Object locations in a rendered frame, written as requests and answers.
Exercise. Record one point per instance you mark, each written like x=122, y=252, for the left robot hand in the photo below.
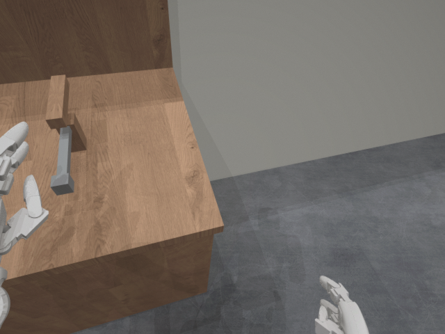
x=13, y=150

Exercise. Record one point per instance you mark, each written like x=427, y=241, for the right robot hand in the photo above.
x=346, y=319

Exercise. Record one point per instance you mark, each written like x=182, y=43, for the counter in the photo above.
x=137, y=233

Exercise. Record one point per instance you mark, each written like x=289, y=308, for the tap lever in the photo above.
x=62, y=182

